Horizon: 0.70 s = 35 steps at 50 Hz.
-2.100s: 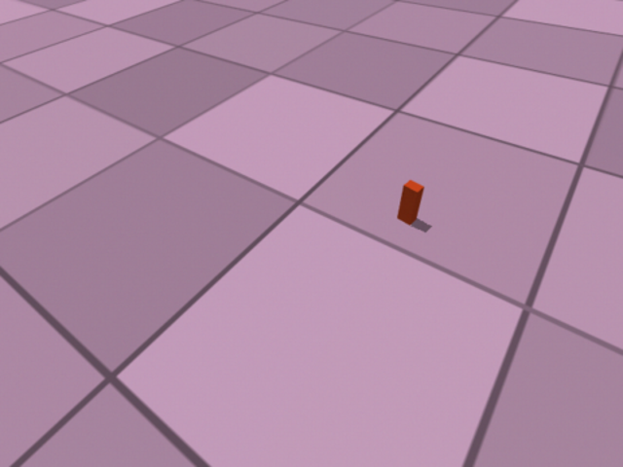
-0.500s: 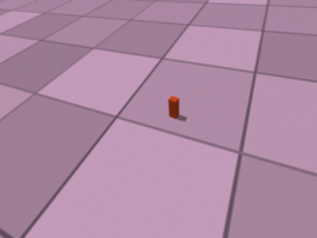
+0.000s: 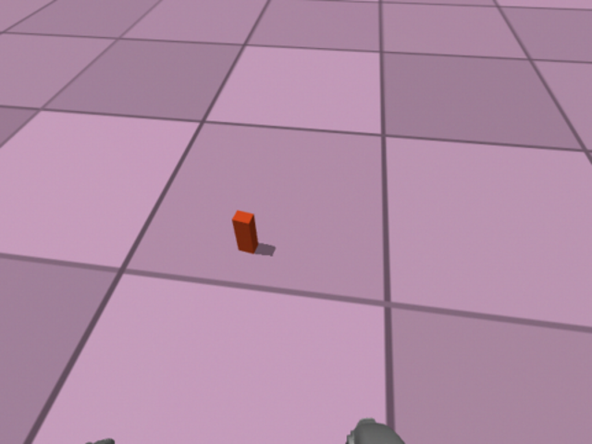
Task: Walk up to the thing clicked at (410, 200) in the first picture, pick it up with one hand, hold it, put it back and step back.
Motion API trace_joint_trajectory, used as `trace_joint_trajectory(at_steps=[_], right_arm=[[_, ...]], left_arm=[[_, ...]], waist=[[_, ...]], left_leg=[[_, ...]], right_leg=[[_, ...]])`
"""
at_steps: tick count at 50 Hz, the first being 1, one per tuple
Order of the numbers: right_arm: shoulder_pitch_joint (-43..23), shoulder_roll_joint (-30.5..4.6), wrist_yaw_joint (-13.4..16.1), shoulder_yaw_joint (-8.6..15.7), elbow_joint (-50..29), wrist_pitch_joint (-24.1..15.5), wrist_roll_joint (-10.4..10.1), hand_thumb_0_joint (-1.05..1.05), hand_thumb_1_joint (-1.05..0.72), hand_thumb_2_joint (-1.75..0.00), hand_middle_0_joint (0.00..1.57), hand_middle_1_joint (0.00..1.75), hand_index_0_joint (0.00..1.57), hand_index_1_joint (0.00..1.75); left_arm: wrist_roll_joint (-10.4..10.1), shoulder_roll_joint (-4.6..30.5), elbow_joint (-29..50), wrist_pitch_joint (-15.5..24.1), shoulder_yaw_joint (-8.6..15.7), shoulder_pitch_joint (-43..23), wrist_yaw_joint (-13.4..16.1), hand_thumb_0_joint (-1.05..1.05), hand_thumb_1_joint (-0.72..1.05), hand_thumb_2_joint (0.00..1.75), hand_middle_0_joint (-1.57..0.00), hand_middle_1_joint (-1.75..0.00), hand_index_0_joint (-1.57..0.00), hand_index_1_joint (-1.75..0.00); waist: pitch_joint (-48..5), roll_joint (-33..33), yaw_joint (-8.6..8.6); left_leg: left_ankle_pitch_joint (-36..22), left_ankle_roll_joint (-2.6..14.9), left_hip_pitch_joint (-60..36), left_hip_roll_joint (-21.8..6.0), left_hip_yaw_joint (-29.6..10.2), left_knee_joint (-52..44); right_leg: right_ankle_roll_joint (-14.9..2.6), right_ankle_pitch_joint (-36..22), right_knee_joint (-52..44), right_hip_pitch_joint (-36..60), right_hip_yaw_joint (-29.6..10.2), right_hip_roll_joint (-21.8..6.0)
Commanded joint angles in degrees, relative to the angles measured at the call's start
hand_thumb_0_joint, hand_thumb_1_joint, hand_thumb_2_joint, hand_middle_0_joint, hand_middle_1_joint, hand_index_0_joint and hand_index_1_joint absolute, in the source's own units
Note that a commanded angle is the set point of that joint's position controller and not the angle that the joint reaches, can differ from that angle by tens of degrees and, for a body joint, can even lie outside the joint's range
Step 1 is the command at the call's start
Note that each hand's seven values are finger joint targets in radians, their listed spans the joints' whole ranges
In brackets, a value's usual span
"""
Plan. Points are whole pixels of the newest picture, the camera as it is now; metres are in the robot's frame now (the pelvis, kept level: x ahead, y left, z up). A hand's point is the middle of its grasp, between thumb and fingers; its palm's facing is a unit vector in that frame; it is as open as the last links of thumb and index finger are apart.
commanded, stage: walk up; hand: left
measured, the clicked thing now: (245, 232) +1.02 +0.16 -0.67
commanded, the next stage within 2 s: none
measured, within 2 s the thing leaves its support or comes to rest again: neither
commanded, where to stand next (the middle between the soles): +0.67 -0.02 m, yaw -3 degrees
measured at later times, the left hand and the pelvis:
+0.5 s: hand (145, 383) +0.28 +0.26 -0.15, palm faces -0.08 -0.93 -0.36, open 7.4 cm; pelvis +0.22 -0.01 -0.01, yaw -3 degrees
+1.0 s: hand (184, 255) +0.52 +0.23 -0.13, palm faces -0.09 -0.90 -0.42, open 7.4 cm; pelvis +0.41 -0.05 -0.02, yaw -3 degrees
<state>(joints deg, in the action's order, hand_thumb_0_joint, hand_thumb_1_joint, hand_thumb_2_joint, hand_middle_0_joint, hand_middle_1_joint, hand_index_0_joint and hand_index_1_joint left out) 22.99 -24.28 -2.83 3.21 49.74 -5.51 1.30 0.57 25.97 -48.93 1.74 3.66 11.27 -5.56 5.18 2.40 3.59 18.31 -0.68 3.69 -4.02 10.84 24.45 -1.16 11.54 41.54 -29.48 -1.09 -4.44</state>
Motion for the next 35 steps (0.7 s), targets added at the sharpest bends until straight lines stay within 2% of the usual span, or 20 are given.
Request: trace_joint_trajectory(at_steps=[1,2,4,5,6,7,9,12,14,17,19,22,24,25,26,27,28,30,32,35], right_arm=[[-1.49,-15.98,1.4,4.86,-5.15,-0.71,-0.62,0.0,-0.9,-0.9,0.2,0.3,0.2,0.3],[-2.13,-16.39,1.52,4.93,-5.41,-0.33,-0.64,0.0,-0.9,-0.9,0.2,0.3,0.2,0.3],[-0.94,-12.94,1.56,3.39,-5.99,0.1,-0.58,0.0,-0.9,-0.9,0.2,0.3,0.2,0.3],[1.98,-9.11,1.58,1.92,-6.83,0.1,-0.72,0.0,-0.9,-0.9,0.2,0.3,0.2,0.3],[1.58,-9.37,1.45,1.81,-7.75,0.26,-1.65,0.0,-0.9,-0.9,0.2,0.3,0.2,0.3],[-1.96,-14.18,2.1,2.94,-6.2,0.89,-0.96,0.0,-0.9,-0.9,0.2,0.3,0.2,0.3],[-1.59,-12.87,1.95,2.71,-4.3,1.24,-1.84,0.0,-0.9,-0.9,0.2,0.3,0.2,0.3],[1.1,-11.3,0.82,2.8,-2.66,1.78,-0.78,0.0,-0.9,-0.9,0.2,0.3,0.2,0.3],[-0.01,-10.82,0.06,3.09,-3.06,1.99,-0.45,0.0,-0.9,-0.9,0.2,0.3,0.2,0.3],[-5.22,-10.3,-0.69,3.38,-4.64,1.73,0.09,0.0,-0.9,-0.9,0.2,0.3,0.2,0.3],[-7.48,-9.82,-1.03,3.42,-5.21,1.05,0.21,0.0,-0.9,-0.9,0.2,0.3,0.2,0.3],[-8.01,-9.87,-1.21,4.03,-4.95,0.16,0.05,0.0,-0.9,-0.9,0.2,0.3,0.2,0.3],[-2.65,-10.98,-0.85,4.71,-3.14,-0.36,0.17,0.0,-0.9,-0.9,0.2,0.3,0.2,0.3],[3.08,-13.11,-0.25,5.46,-1.46,-0.74,0.27,0.0,-0.9,-0.9,0.2,0.3,0.2,0.3],[8.24,-17.48,0.38,6.68,-1.26,-1.26,1.06,0.0,-0.9,-0.9,0.2,0.3,0.2,0.3],[6.55,-20.08,0.51,6.89,-3.09,-1.3,-0.11,0.0,-0.9,-0.9,0.2,0.3,0.2,0.3],[3.8,-19.28,0.54,6.78,-3.49,-0.95,-1.44,0.0,-0.9,-0.9,0.2,0.3,0.2,0.3],[-1.7,-15.18,1.05,4.9,-5.09,-0.79,-1.5,0.0,-0.9,-0.9,0.2,0.3,0.2,0.3],[-4.16,-14.3,1.14,4.22,-5.31,-0.9,-1.5,0.0,-0.9,-0.9,0.2,0.3,0.2,0.3],[-2.56,-14.19,1.05,4.23,-5.65,-0.74,-0.91,0.0,-0.9,-0.9,0.2,0.3,0.2,0.3]], left_arm=[[-0.15,6.78,5.1,1.47,2.17,-5.56,-0.11,0.0,0.9,0.9,-0.2,-0.3,-0.2,-0.3],[-0.21,6.88,4.65,1.56,2.25,-3.99,0.12,0.0,0.9,0.9,-0.2,-0.3,-0.2,-0.3],[-0.15,10.35,1.23,2.42,4.02,6.31,1.26,0.0,0.9,0.9,-0.2,-0.3,-0.2,-0.3],[0.13,14.86,0.36,2.9,5.86,13.22,2.2,0.0,0.9,0.9,-0.2,-0.3,-0.2,-0.3],[-0.58,20.17,1.34,3.2,6.43,14.79,2.77,0.0,0.9,0.9,-0.2,-0.3,-0.2,-0.3],[-1.71,19.15,2.12,2.97,6.12,11.61,2.96,0.0,0.9,0.9,-0.2,-0.3,-0.2,-0.3],[-2.26,15.35,3.32,2.86,4.86,5.91,3.67,0.0,0.9,0.9,-0.2,-0.3,-0.2,-0.3],[-1.34,11.87,4.32,3.7,3.51,4.25,3.63,0.0,0.9,0.9,-0.2,-0.3,-0.2,-0.3],[-0.94,12.11,5.08,4.13,3.59,4.25,3.57,0.0,0.9,0.9,-0.2,-0.3,-0.2,-0.3],[-0.34,13.03,5.72,4.39,4.04,5.59,3.35,0.0,0.9,0.9,-0.2,-0.3,-0.2,-0.3],[-0.22,13.26,6.17,4.44,3.98,5.39,3.15,0.0,0.9,0.9,-0.2,-0.3,-0.2,-0.3],[-0.19,14.07,6.28,4.28,3.69,3.57,3.05,0.0,0.9,0.9,-0.2,-0.3,-0.2,-0.3],[0.09,12.61,6.32,4.08,2.83,3.13,3.15,0.0,0.9,0.9,-0.2,-0.3,-0.2,-0.3],[0.3,10.2,6.4,4.11,1.96,4.44,3.22,0.0,0.9,0.9,-0.2,-0.3,-0.2,-0.3],[-0.35,5.73,6.65,4.13,0.7,6.99,3.3,0.0,0.9,0.9,-0.2,-0.3,-0.2,-0.3],[-0.8,8.02,5.61,3.69,1.37,8.32,3.99,0.0,0.9,0.9,-0.2,-0.3,-0.2,-0.3],[-0.2,12.22,4.57,3.4,1.91,5.88,4.76,0.0,0.9,0.9,-0.2,-0.3,-0.2,-0.3],[-0.96,11.7,2.18,3.07,1.87,8.72,4.42,0.0,0.9,0.9,-0.2,-0.3,-0.2,-0.3],[-0.91,11.11,0.53,2.71,1.84,11.24,3.63,0.0,0.9,0.9,-0.2,-0.3,-0.2,-0.3],[-0.32,9.12,1.73,2.25,1.85,7.58,2.53,0.0,0.9,0.9,-0.2,-0.3,-0.2,-0.3]], waist=[[-2.18,-9.48,-0.28],[-2.56,-9.36,-1.47],[-9.22,0.47,-7.23],[-14.48,11.02,-10.07],[-15.17,17.62,-10.36],[-10.34,7.83,-9.73],[-5.16,3.76,-6.54],[-3.42,4.84,-3.64],[-2.94,5.39,-3.75],[-1.6,5.72,-5.56],[-1.63,5.33,-5.94],[-1.93,4.57,-4.32],[-3.93,0.56,-0.67],[-7.21,-5.86,2.17],[-10.45,-19.28,3.94],[-8.12,-18.17,2.44],[-5.23,-10.02,1.16],[-2.4,-7.28,-2.32],[-1.82,-11.73,-3.81],[-2.17,-12.35,-2.23]], left_leg=[[-15.17,9.92,3.36,-11.47,-6.79,-5.63],[-15.42,9.63,3.42,-11.95,-7.18,-3.11],[-21.31,6.95,8.14,-7.55,-3.17,17.38],[-10.66,5.15,17.66,-3.66,-2.82,33.23],[9.99,2.57,31.82,4.0,-5.61,43.56],[10.38,2.43,32.93,-0.23,-11.81,47.29],[4.29,3.08,31.14,-2.32,-13.93,45.26],[0.77,2.24,24.92,-2.59,-12.21,37.31],[-0.6,1.16,24.25,-2.99,-10.71,30.97],[-1.75,0.25,24.94,-3.27,-9.67,21.23],[-5.34,0.47,22.09,-3.0,-9.1,15.76],[-7.88,1.39,14.12,-1.62,-8.3,10.42],[-7.04,2.27,2.45,1.08,-6.49,8.05],[-2.29,3.87,-5.86,1.03,-8.38,4.95],[8.78,7.55,-11.62,-10.75,-26.38,-3.65],[12.73,12.54,-10.62,-21.27,-47.75,-12.11],[10.66,15.23,-4.69,-22.17,-46.68,-10.76],[2.75,12.73,1.21,-15.98,-31.28,-9.57],[-3.16,11.78,5.93,-12.63,-21.58,-9.8],[-7.68,13.5,5.03,-11.39,-18.0,-9.72]], right_leg=[[-1.15,-3.7,-7.48,8.17,5.48,2.57],[-1.51,-3.19,-9.02,11.07,5.87,2.98],[-2.99,-1.48,-13.2,28.8,4.37,4.78],[-5.04,9.07,-16.07,39.27,-8.75,-3.14],[-12.57,11.6,-25.06,43.87,-38.53,-17.79],[-15.19,10.04,-25.03,36.82,-39.02,-19.0],[-13.19,-1.83,-23.25,28.69,-22.81,-13.14],[-11.43,-9.11,-23.33,19.23,-11.81,-7.41],[-12.05,-5.15,-24.47,16.68,-9.12,-7.32],[-12.79,4.96,-26.62,15.54,-10.09,-8.14],[-12.32,7.32,-26.0,14.37,-9.99,-8.64],[-10.82,9.94,-23.21,10.12,-8.82,-8.66],[-8.42,7.83,-15.17,4.96,-6.03,-6.32],[-6.66,1.14,-3.25,2.23,-3.0,-3.04],[-3.14,3.21,16.46,-4.47,2.33,3.18],[-1.76,18.19,23.47,-12.35,0.23,8.35],[-2.26,17.62,27.5,-11.79,-4.48,4.61],[-1.73,11.53,24.6,-7.73,-5.64,1.36],[-0.78,8.23,18.97,-3.42,-2.04,-0.74],[0.83,7.67,10.32,-2.07,0.84,-1.0]])
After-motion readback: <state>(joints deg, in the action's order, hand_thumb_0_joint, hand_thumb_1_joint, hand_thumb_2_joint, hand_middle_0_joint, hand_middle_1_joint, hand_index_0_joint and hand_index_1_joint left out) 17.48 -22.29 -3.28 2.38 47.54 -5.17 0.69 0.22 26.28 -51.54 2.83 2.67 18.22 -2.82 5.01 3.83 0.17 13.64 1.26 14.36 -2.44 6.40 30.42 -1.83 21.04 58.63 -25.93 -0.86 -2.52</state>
